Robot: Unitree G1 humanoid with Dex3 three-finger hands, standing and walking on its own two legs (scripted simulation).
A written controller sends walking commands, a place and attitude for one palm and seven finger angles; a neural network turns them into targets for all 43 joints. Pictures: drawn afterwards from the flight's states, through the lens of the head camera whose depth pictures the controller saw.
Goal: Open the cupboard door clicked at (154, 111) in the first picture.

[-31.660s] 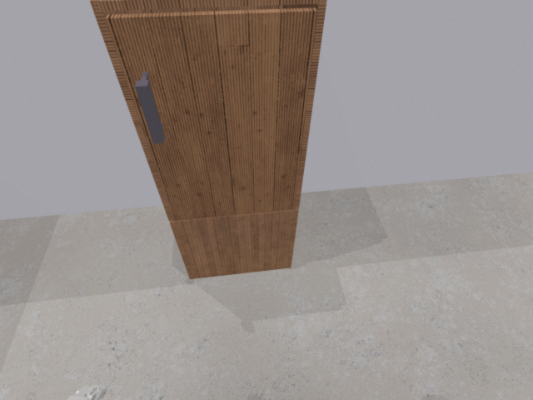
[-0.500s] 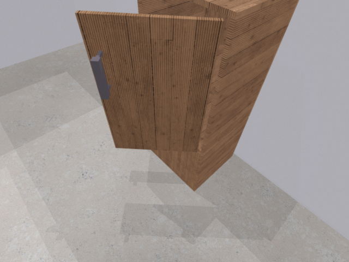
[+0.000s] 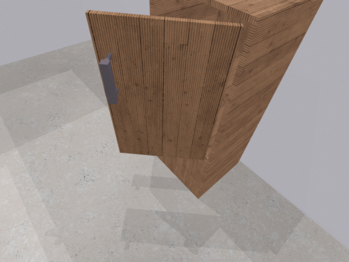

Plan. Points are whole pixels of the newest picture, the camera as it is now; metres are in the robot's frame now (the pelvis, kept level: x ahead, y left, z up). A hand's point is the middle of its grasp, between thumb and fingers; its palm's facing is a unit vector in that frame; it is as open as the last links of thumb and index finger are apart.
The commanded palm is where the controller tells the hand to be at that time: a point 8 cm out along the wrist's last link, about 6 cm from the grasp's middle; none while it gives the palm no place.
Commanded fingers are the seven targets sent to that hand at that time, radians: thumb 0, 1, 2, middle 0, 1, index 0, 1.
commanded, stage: come to a stop and stand still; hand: left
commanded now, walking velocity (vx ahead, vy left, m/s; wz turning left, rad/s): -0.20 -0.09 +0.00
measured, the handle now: (111, 79) +0.56 +0.24 +0.09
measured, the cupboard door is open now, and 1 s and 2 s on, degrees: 44 44 44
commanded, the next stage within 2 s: look again from close up in 0.94 s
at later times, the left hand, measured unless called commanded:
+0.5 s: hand out of the picture +0.11 +0.15 -0.17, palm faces -0.01 -0.98 -0.19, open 7.4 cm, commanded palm none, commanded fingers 0.00 0.90 0.90 -0.20 -0.30 -0.20 -0.30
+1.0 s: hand out of the picture +0.01 +0.15 -0.16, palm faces +0.03 -0.97 -0.22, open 7.4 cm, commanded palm none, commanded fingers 0.00 0.90 0.90 -0.20 -0.30 -0.20 -0.30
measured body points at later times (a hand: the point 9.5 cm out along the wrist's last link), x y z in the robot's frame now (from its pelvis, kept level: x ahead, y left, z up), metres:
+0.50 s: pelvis +0.03 -0.02 +0.01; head +0.05 -0.01 +0.45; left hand +0.11 +0.21 -0.15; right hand +0.04 -0.25 -0.15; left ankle -0.03 +0.09 -0.73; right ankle +0.04 -0.12 -0.73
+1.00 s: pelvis +0.01 -0.04 +0.02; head +0.01 -0.04 +0.47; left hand +0.01 +0.21 -0.14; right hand +0.01 -0.27 -0.14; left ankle -0.03 +0.09 -0.73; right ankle +0.04 -0.12 -0.73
